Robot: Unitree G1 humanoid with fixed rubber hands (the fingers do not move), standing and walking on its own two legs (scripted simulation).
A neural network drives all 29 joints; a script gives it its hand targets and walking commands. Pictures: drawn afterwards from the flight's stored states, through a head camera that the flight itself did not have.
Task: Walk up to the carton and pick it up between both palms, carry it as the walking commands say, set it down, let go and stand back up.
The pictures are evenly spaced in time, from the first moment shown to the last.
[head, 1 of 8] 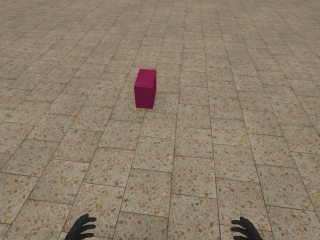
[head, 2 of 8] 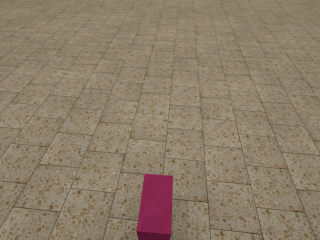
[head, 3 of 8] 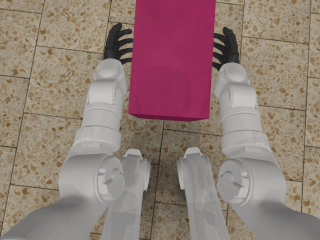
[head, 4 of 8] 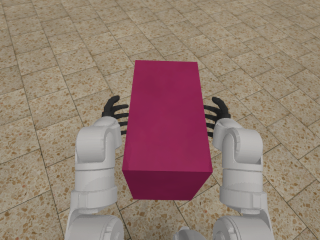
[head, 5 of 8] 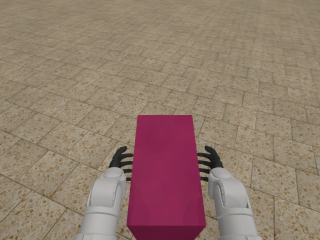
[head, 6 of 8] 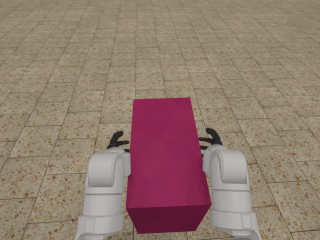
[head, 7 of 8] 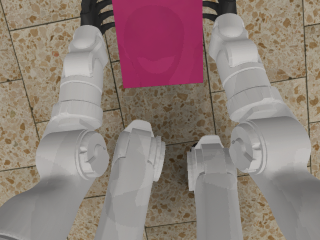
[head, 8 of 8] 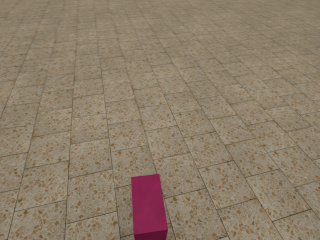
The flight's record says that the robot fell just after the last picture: no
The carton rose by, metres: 0.67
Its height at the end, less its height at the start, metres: +0.00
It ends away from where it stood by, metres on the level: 1.61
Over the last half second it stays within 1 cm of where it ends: yes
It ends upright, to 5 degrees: yes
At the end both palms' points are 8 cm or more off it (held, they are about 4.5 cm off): yes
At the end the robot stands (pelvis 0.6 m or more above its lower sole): yes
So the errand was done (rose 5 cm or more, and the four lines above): yes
